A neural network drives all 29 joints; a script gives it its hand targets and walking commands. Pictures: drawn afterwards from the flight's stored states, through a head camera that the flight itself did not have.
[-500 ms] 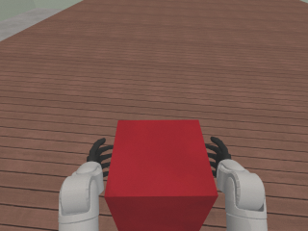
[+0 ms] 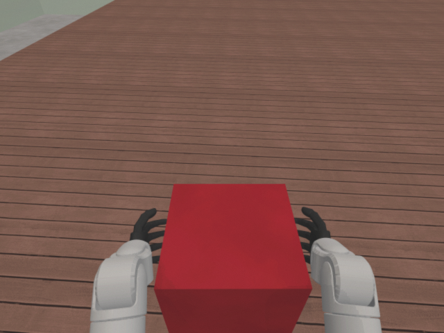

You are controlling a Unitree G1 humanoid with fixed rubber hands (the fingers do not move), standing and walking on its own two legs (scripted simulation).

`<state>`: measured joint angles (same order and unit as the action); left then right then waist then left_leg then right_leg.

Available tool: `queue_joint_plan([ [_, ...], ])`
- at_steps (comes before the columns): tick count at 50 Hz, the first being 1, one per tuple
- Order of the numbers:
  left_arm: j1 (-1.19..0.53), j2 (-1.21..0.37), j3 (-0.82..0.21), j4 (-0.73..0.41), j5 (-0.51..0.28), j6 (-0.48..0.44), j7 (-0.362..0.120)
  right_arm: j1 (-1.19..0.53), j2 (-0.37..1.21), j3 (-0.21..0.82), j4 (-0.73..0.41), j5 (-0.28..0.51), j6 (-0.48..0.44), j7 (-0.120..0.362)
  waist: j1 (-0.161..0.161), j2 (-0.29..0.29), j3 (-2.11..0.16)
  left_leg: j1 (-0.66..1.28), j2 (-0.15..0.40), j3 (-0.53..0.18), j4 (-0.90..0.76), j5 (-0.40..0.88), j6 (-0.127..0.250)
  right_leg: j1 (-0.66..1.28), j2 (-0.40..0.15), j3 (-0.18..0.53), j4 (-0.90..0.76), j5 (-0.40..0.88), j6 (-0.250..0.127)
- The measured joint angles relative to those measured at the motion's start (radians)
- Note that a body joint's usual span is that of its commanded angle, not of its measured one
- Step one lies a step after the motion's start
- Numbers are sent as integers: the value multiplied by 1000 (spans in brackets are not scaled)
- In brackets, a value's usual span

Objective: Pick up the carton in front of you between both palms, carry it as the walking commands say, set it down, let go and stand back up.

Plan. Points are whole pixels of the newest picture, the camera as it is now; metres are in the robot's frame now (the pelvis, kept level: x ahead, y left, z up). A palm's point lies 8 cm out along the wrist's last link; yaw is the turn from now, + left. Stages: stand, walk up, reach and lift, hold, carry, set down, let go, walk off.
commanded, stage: carry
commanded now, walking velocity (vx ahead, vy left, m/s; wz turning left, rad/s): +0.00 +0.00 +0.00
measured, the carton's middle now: (229, 267) +0.28 +0.00 -0.01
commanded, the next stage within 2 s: hold in 0.94 s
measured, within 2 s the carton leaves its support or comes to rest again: neither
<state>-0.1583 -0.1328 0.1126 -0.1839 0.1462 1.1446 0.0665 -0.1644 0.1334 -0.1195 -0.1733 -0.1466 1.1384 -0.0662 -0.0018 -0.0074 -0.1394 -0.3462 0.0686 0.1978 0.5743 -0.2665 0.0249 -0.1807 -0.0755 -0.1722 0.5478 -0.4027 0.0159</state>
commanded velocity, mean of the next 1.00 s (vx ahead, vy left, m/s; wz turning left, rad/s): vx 0.00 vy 0.00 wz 0.00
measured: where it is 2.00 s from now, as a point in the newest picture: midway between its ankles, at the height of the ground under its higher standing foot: outside the picture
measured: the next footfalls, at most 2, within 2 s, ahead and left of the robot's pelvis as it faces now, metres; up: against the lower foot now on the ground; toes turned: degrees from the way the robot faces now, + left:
none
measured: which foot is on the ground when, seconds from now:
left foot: down 0.00-1.00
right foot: down 0.00-1.00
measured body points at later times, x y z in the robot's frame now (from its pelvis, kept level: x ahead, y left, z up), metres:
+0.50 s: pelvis -0.04 -0.01 +0.00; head -0.07 -0.01 +0.45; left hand +0.26 +0.14 +0.03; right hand +0.26 -0.16 +0.04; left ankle +0.02 +0.10 -0.73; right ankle -0.07 -0.11 -0.73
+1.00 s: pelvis -0.05 -0.02 +0.01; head -0.06 -0.01 +0.46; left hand +0.26 +0.13 +0.04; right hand +0.26 -0.17 +0.04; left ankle +0.02 +0.11 -0.73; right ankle -0.07 -0.11 -0.73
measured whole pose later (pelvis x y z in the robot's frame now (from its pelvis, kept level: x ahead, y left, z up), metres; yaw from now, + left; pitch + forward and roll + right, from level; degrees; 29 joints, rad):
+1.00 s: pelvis -0.05 -0.02 +0.01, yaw -2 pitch -2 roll +1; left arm -0.24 -0.15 0.19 0.16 0.26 0.74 0.02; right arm -0.25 0.15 -0.20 0.21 -0.26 0.71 -0.01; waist 0.01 -0.02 -0.01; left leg -0.28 0.06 0.12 0.45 -0.13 0.01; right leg -0.16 -0.03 -0.13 0.50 -0.32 -0.03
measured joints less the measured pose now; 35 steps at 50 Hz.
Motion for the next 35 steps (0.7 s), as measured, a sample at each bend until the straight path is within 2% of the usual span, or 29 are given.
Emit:
queue_joint_plan([
  [10, -5, -1, 8, 127, 39, -129, -23, -3, 0, -7, 127, -37, -131, 23, 2, 2, 4, 8, 3, -3, -44, 51, -1, -1, 10, -5, -22, 37, -12],
  [25, -113, -21, 106, 443, 132, -417, -60, -112, 22, -111, 441, -133, -418, 59, 1, 6, 38, -12, 14, -7, -73, 105, -2, -36, 23, -8, -22, 74, -28],
  [30, -124, -24, 114, 438, 130, -456, -60, -121, 24, -119, 436, -132, -457, 60, 2, 6, 51, -24, 17, -7, -71, 111, -4, -49, 25, -8, -15, 75, -31],
  [35, -101, -19, 87, 382, 109, -429, -52, -99, 19, -94, 378, -109, -429, 52, 4, 6, 50, -30, 20, -7, -63, 107, -6, -57, 26, -7, -5, 70, -33],
])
